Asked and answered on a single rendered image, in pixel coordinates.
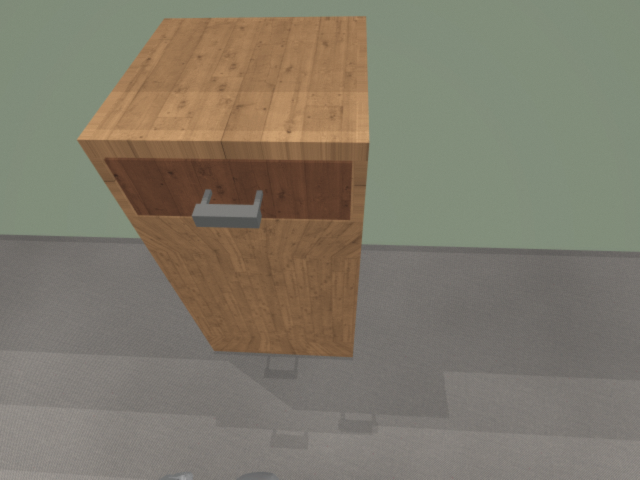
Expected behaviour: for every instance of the cabinet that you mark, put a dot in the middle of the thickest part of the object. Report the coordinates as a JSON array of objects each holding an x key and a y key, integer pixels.
[{"x": 261, "y": 88}]

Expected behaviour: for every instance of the handle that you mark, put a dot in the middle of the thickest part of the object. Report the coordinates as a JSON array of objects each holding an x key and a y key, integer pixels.
[{"x": 227, "y": 215}]

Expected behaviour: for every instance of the drawer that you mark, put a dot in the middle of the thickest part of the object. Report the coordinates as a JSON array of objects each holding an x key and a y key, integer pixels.
[{"x": 292, "y": 189}]

